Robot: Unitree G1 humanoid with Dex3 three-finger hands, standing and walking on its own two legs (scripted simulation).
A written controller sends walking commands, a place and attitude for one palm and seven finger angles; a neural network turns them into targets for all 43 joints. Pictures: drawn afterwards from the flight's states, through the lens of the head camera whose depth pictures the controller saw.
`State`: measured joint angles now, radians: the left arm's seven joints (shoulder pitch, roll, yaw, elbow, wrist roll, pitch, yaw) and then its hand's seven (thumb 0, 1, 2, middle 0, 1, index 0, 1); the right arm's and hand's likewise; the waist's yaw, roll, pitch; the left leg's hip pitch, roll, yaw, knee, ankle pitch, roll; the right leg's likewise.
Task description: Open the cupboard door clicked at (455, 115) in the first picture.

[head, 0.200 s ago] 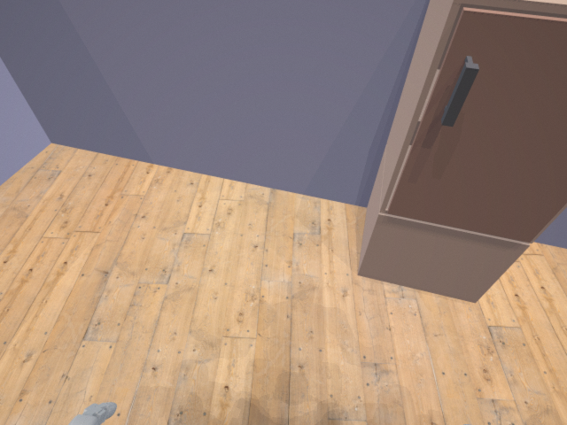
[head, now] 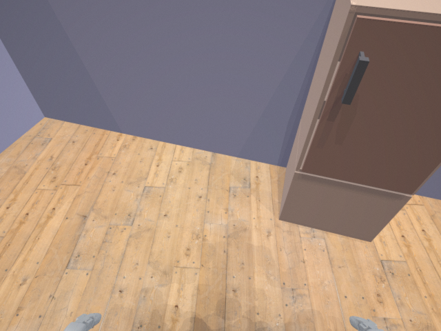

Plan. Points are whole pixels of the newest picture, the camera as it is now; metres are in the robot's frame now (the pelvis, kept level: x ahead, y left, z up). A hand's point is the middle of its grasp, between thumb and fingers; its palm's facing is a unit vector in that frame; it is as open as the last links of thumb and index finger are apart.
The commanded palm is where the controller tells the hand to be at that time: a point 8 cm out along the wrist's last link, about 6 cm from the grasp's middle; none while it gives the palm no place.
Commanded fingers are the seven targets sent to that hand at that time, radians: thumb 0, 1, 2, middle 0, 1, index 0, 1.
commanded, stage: stand and wait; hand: left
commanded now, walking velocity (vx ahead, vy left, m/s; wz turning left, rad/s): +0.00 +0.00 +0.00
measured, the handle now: (353, 78) +0.77 -0.33 +0.10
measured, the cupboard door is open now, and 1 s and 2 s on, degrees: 0 0 0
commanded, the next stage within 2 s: look at it before walking up in 0.62 s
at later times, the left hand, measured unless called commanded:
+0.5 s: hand out of the picture +0.05 +0.23 -0.15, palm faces -0.03 -0.94 -0.34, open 7.4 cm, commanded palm none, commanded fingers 0.00 0.90 0.90 -0.20 -0.30 -0.20 -0.30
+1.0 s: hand out of the picture +0.06 +0.23 -0.15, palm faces -0.03 -0.94 -0.33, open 7.4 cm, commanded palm none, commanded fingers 0.00 0.90 0.90 -0.20 -0.30 -0.20 -0.30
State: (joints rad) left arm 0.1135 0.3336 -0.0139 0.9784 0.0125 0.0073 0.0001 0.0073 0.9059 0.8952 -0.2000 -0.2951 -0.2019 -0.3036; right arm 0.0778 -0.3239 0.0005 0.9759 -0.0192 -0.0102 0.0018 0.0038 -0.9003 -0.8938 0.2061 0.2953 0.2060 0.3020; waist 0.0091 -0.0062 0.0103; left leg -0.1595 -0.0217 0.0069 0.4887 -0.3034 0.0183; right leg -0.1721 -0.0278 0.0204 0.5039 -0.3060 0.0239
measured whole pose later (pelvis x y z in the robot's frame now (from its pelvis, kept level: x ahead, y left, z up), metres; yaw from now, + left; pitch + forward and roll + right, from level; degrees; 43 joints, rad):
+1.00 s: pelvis -0.02 -0.02 +0.01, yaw +0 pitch -2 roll +0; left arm 0.12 0.34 -0.01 1.08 0.01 -0.01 -0.01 0.01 0.91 0.90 -0.20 -0.30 -0.20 -0.30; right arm 0.12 -0.34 0.00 1.11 -0.01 -0.01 0.00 0.00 -0.90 -0.89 0.21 0.30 0.21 0.30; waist 0.00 0.00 0.03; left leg -0.14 0.01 0.00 0.38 -0.21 -0.01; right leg -0.16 0.00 0.01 0.40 -0.21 0.00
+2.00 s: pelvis -0.06 -0.05 +0.00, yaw -18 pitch +1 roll +2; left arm 0.27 0.20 0.04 0.93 0.01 0.03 0.00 0.01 0.91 0.90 -0.20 -0.30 -0.20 -0.30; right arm 0.12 -0.24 -0.06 0.95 -0.02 0.05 -0.01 0.00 -0.90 -0.89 0.20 0.29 0.20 0.30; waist 0.04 0.01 0.09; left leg -0.50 0.05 0.00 1.14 -0.35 -0.07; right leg -0.30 0.08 0.05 0.51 -0.21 -0.09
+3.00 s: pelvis -0.10 +0.01 +0.00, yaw -55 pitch +0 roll +1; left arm 0.13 0.20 0.05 0.89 0.02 0.02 0.00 0.00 0.91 0.90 -0.20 -0.29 -0.20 -0.30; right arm 0.25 -0.26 -0.07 0.96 -0.02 0.07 -0.02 0.01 -0.91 -0.89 0.20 0.29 0.20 0.30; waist -0.03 0.04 0.10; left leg -0.47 0.12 0.07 1.10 -0.46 -0.08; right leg -0.25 0.02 -0.01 0.56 -0.31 -0.04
